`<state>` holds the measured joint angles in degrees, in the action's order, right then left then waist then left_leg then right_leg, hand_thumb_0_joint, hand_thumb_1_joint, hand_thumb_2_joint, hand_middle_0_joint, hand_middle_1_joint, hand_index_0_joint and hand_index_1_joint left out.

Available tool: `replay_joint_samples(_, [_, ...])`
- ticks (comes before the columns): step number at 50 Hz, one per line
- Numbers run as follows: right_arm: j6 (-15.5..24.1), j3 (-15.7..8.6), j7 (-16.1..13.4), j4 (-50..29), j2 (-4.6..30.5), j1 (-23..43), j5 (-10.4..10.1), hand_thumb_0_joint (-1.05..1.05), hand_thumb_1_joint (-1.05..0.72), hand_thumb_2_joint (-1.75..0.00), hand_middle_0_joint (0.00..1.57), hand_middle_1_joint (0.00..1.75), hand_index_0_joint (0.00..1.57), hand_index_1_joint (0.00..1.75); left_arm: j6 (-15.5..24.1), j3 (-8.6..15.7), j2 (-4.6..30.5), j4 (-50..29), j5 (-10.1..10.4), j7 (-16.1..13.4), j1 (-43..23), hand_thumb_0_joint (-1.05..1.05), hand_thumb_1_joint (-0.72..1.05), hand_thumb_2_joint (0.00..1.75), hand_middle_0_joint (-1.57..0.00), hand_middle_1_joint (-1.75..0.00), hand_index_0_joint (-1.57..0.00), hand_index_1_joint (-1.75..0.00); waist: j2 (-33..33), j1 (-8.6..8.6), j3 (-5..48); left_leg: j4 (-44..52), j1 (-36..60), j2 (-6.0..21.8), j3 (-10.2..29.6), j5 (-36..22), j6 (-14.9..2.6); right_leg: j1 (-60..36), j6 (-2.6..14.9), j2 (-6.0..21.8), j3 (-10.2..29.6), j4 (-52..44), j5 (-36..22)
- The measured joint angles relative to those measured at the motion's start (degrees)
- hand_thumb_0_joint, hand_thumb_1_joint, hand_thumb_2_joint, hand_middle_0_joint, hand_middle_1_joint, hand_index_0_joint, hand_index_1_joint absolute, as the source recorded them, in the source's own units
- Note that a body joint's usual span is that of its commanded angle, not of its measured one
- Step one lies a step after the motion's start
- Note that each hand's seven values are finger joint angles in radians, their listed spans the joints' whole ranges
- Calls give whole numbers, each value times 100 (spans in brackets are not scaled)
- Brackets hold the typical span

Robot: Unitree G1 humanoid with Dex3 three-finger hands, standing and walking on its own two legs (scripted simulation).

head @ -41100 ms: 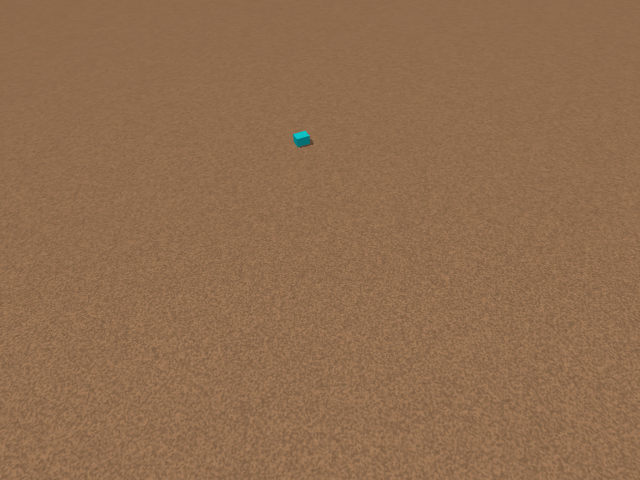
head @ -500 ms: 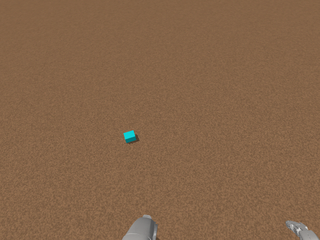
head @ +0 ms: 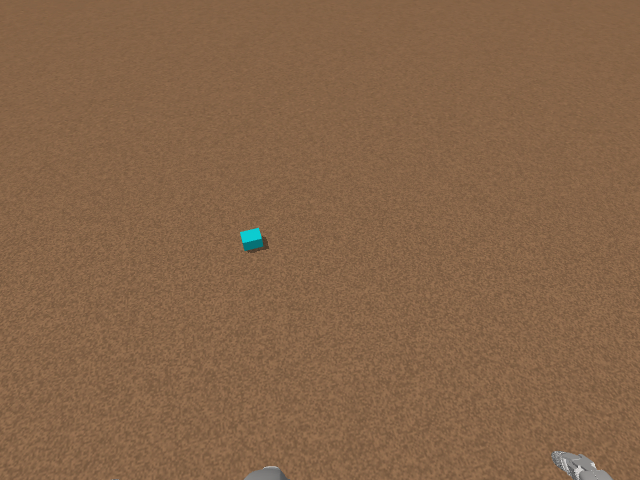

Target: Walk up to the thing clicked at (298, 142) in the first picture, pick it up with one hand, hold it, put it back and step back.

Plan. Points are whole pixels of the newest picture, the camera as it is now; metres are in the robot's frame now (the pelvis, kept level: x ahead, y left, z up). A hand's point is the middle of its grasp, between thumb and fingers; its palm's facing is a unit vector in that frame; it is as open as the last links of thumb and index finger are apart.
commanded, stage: step back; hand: left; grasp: from above
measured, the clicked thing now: (251, 239) +1.02 +0.31 -0.73
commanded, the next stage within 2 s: stand in 0.98 s
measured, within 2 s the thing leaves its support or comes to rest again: neither
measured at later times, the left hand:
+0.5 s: hand out of the picture +0.04 +0.28 -0.14, palm faces +0.03 -0.92 -0.39, open 7.4 cm
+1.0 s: hand out of the picture +0.10 +0.26 -0.14, palm faces +0.09 -0.94 -0.34, open 7.4 cm
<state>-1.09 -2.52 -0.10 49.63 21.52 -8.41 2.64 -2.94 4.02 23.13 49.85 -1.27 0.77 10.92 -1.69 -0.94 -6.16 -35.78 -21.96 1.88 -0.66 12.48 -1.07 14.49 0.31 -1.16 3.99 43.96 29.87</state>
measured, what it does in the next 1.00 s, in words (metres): steps on the spot: right foot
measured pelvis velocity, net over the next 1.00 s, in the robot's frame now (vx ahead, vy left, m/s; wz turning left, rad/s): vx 0.02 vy -0.01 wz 0.08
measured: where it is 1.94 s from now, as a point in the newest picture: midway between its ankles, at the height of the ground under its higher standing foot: outside the picture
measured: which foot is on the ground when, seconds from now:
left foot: down 0.00-1.00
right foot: up 0.00-0.00, down 0.02-1.00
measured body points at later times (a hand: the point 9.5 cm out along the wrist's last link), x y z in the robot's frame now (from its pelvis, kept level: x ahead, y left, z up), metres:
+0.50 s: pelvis -0.02 -0.01 +0.01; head -0.01 +0.00 +0.46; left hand +0.03 +0.32 -0.11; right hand +0.04 -0.32 -0.11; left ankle +0.00 +0.12 -0.72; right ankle -0.01 -0.13 -0.71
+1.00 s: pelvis +0.02 -0.01 +0.01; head +0.04 +0.00 +0.46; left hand +0.10 +0.31 -0.12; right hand +0.14 -0.30 -0.11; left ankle +0.01 +0.12 -0.72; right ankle +0.02 -0.14 -0.72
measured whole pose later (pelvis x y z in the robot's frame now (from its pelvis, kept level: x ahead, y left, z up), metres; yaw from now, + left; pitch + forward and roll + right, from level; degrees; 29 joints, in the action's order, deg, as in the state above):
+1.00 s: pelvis +0.02 -0.01 +0.01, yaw +5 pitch -2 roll +0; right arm 0.9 -1.6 0.0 62.4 19.5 -5.4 0.8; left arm 0.8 1.7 21.0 60.7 -0.1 0.1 4.3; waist -1.0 -0.6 -4.2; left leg -29.6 -11.7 0.6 0.9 16.2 0.5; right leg 9.7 -0.8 2.0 -2.9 28.6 17.1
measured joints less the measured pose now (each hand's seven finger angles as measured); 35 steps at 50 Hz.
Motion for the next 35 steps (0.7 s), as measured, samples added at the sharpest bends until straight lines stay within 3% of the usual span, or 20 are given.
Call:
replay_joint_samples(1, [-13, -12, 15, -17, 33, 35, 1, 1, -89, -89, 21, 30, 21, 30, 53, 3, -4, 103, -14, 6, 74, 1, 91, 90, -20, -30, -21, -30, 24, -20, 50, -99, -92, 50, -39, 10, 34, -281, 42, 33, -60, -639, -232])
replay_joint_samples(3, [-55, -72, 10, 30, 137, 88, -20, 1, -90, -89, 21, 30, 21, 30, 129, 17, -152, 346, -90, -1, 138, 1, 91, 90, -20, -30, -21, -30, 342, 27, 5, -404, -212, 170, 233, 363, 49, -424, 28, -175, -205, -946, -780])
replay_joint_samples(5, [-97, -92, -6, 163, 122, -29, -55, 1, -90, -89, 21, 30, 21, 30, 159, -3, -198, 453, -144, 21, 325, 1, 91, 90, -20, -30, -21, -30, 294, -84, 182, -789, -321, -100, 490, 1065, 118, -312, 124, -103, -171, -874, -754])
replay_joint_samples(6, [-89, -93, 8, 232, 134, -90, -87, 1, -90, -89, 21, 30, 21, 30, 178, -10, -222, 501, -145, 18, 396, 1, 91, 90, -20, -30, -21, -30, 266, -132, 228, -992, -336, -224, 582, 1112, 142, -310, 144, -43, -153, -912, -795])
replay_joint_samples(9, [-21, -102, 45, 410, 210, -312, -144, 1, -90, -89, 21, 30, 20, 30, 237, -20, -284, 600, -155, 10, 484, 1, 90, 90, -20, -30, -21, -30, 297, -146, 293, -1237, -262, -385, 692, 1070, 180, -356, 73, 80, -220, -1096, -982])
replay_joint_samples(13, [26, -106, 119, 668, 212, -612, -115, 1, -90, -89, 21, 30, 20, 30, 289, -10, -224, 576, -161, 50, 463, 1, 90, 90, -20, -30, -21, -31, 289, -128, 361, -440, 270, -289, 432, 1139, 200, -356, -13, 228, -418, -1096, -955])
replay_joint_samples(15, [86, -133, 119, 789, 143, -666, -99, 1, -90, -89, 21, 30, 20, 30, 264, -19, -143, 552, -139, 52, 375, 1, 90, 90, -20, -30, -21, -31, 176, -100, 304, 191, 581, -358, 324, 581, 142, -302, -79, 376, -478, -903, -840])
replay_joint_samples(16, [120, -139, 110, 829, 81, -643, -84, 1, -90, -89, 21, 30, 20, 30, 250, -27, -96, 540, -118, 42, 342, 1, 90, 90, -20, -30, -21, -31, 63, -119, 236, 327, 659, -438, 254, 239, 106, -262, -57, 465, -418, -761, -772])
replay_joint_samples(20, [277, -99, 127, 759, -104, -614, -59, 1, -90, -89, 21, 30, 21, 30, 175, -36, 14, 640, -33, 32, 227, 1, 90, 90, -20, -30, -21, -30, -27, -7, 226, 374, 671, -417, 213, 236, -22, 208, 108, 294, -285, 224, -72])
replay_joint_samples(24, [332, -55, 107, 679, -179, -590, -53, 1, -90, -89, 21, 30, 21, 30, 240, -10, 84, 638, 0, 48, 75, 1, 91, 90, -20, -30, -21, -30, -32, 92, 210, 485, 759, -320, 234, 206, 67, 419, 129, 299, -388, 103, -143])
replay_joint_samples(26, [284, -42, 94, 675, -154, -549, -67, 1, -90, -89, 21, 30, 21, 30, 285, -1, 72, 638, 4, 43, -17, 1, 91, 90, -20, -30, -21, -30, 22, 141, 209, 389, 740, -271, 279, 273, 136, 301, 115, 297, -442, -468, -516])
replay_joint_samples(28, [194, -20, 66, 709, -101, -486, -126, 1, -90, -89, 21, 30, 21, 30, 354, 5, 12, 656, -14, 8, -124, 1, 91, 90, -20, -30, -20, -30, 158, 144, 191, 110, 667, -168, 363, 443, 225, 101, 62, 206, -533, -1001, -1368])
replay_joint_samples(30, [102, -6, 17, 785, -71, -435, -169, 1, -90, -89, 21, 30, 21, 30, 411, -21, -87, 659, -59, -12, -187, 1, 91, 90, -20, -30, -20, -30, 296, 120, 255, -296, 506, -189, 578, 917, 180, 79, 55, 123, -633, -991, -1393])
replay_joint_samples(32, [79, 0, -3, 853, -63, -395, -181, 1, -90, -89, 21, 30, 21, 30, 419, -55, -158, 663, -67, -7, -249, 1, 91, 90, -20, -30, -21, -30, 270, 66, 301, -737, 369, -290, 548, 1361, 169, 52, 89, 179, -636, -966, -1288])
replay_joint_samples(35, [119, -3, 11, 937, 4, -363, -186, 1, -90, -89, 21, 30, 20, 30, 440, -112, -283, 675, -74, -13, -349, 1, 90, 90, -20, -30, -21, -30, 284, 23, 328, -833, 330, -285, 459, 1383, 132, -35, 61, 256, -682, -1052, -1251])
